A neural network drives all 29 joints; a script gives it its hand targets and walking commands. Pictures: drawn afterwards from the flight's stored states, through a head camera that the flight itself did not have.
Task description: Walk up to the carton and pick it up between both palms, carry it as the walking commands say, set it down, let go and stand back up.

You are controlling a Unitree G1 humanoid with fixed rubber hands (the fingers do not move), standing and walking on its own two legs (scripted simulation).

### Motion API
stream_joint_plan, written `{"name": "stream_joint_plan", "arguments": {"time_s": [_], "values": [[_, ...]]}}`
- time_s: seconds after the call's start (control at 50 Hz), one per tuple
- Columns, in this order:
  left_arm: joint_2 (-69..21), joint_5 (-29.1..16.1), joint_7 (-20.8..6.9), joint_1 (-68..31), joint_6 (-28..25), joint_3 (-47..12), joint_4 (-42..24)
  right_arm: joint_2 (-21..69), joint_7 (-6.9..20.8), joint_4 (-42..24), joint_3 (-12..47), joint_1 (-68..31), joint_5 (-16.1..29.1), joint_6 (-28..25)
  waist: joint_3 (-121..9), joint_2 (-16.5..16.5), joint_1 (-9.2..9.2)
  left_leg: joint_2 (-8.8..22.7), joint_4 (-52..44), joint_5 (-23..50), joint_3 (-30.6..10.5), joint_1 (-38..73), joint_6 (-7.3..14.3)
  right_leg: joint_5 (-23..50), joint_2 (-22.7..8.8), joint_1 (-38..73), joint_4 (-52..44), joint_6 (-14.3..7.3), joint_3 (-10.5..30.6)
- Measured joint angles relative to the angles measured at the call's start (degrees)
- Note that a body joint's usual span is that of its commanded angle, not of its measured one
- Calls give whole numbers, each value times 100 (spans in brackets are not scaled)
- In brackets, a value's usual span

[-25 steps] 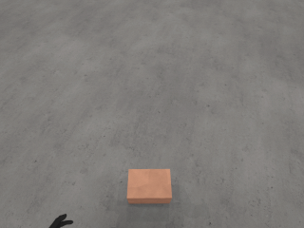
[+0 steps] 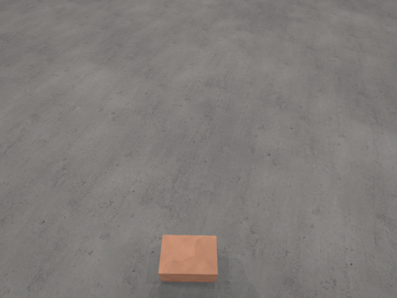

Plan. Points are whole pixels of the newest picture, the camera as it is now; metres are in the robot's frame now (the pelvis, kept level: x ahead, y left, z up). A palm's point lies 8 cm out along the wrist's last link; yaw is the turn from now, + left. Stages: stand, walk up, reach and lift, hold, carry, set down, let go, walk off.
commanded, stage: stand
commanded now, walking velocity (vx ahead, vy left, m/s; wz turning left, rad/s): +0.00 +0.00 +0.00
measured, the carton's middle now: (188, 258) +0.39 +0.03 -0.71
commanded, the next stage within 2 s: reach and lift in 0.12 s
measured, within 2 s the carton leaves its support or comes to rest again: neither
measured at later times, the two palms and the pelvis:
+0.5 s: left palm out of the picture +0.13 +0.24 -0.15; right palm out of the picture +0.13 -0.22 -0.15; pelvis -0.02 +0.01 -0.04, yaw +0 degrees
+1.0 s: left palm (103, 268) +0.22 +0.24 -0.18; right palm (277, 263) +0.23 -0.20 -0.18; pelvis -0.10 +0.01 -0.10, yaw +1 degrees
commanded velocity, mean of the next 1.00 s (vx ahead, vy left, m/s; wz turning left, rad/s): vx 0.00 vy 0.00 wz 0.00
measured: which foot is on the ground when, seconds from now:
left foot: down 0.00-1.00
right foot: down 0.00-1.00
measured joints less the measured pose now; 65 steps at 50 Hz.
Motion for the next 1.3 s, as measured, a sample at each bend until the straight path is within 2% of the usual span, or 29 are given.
{"name": "stream_joint_plan", "arguments": {"time_s": [0.12,0.14,0.18,0.22,0.3,0.34,0.38,0.44,0.52,0.6,0.72,0.98,1.12,1.3], "values": [[-30,17,27,261,-20,-5,243,-18,-18,123,-12,-9,1,-10,20,32,51,-5,-33,17,6,23,7,21,-5,19,-31,10,13],[5,-146,11,376,53,-90,48,-23,3,-75,8,51,100,71,-203,12,63,-13,198,-157,25,-322,14,-101,-16,-345,215,3,34],[119,-313,19,284,512,-210,-899,-82,1,-814,41,-69,297,467,-355,7,102,-9,852,-297,33,-1042,47,-326,-34,-1101,962,-6,33],[282,-439,-4,-264,1116,-260,-1626,-216,10,-1401,66,-506,411,1083,-324,-3,141,-24,1435,-506,30,-1551,38,-569,-87,-1611,1565,20,-4],[476,-515,-127,-1286,2543,-158,-2421,-526,79,-2265,53,-1360,412,2492,-293,32,156,-30,1975,-712,52,-2082,61,-774,-116,-2154,2125,29,7],[444,-455,-191,-1368,2955,-40,-2761,-542,164,-2654,-14,-1417,339,2899,-344,64,166,-26,2024,-721,32,-2203,65,-777,-96,-2255,2124,58,25],[361,-344,-238,-1183,3123,51,-3058,-447,267,-2937,-86,-1289,221,3067,-409,85,150,-12,1995,-724,21,-2268,69,-744,-69,-2308,2057,28,33],[208,-132,-311,-805,3034,173,-3326,-235,400,-3177,-200,-999,-20,2980,-504,89,105,-13,2089,-744,-18,-2528,63,-751,-56,-2546,2115,22,27],[48,66,-381,-608,2610,323,-3520,-59,476,-3356,-340,-835,-172,2562,-522,76,71,-61,2581,-879,-87,-3172,54,-929,-99,-3178,2638,39,-6],[40,88,-414,-771,2331,377,-3641,-28,434,-3457,-381,-1076,-29,2290,-396,77,32,-95,3148,-1017,-144,-3753,58,-1093,-128,-3743,3218,43,-38],[125,27,-410,-1320,2362,472,-3702,-54,374,-3470,-388,-1702,196,2333,-203,55,3,-94,3679,-1089,-174,-4179,56,-1167,-117,-4158,3739,38,-41],[406,-130,-392,-3531,2457,724,-2744,-116,162,-2606,-671,-3826,301,2479,301,66,46,-88,4263,-992,-208,-4893,73,-1050,-83,-4851,4284,56,-34],[518,-203,-326,-4712,2104,996,-2092,-185,73,-2024,-875,-4995,344,2148,295,80,38,-102,4376,-837,-210,-5701,93,-893,-84,-5653,4387,89,-18],[725,-383,-276,-5783,1424,1237,-1585,-372,36,-1480,-1073,-6114,452,1478,-9,75,76,-110,4457,-729,-143,-6815,135,-765,-66,-6794,4476,147,82]]}}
